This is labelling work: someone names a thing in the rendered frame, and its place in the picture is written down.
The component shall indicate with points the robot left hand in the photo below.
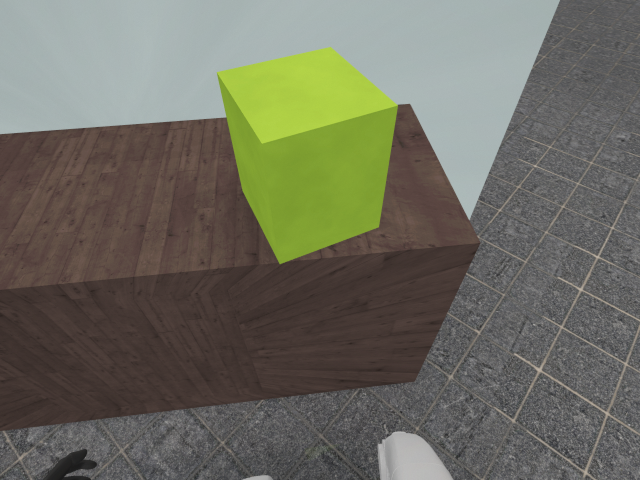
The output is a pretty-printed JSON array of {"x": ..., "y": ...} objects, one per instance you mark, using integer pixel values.
[{"x": 72, "y": 462}]

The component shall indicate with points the pedestal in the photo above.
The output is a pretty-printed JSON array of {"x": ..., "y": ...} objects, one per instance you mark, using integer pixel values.
[{"x": 135, "y": 277}]

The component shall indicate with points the right robot thigh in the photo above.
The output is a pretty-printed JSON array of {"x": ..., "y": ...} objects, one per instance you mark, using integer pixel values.
[{"x": 406, "y": 456}]

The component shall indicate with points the carton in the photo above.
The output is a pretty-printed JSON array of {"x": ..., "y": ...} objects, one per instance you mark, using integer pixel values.
[{"x": 312, "y": 140}]

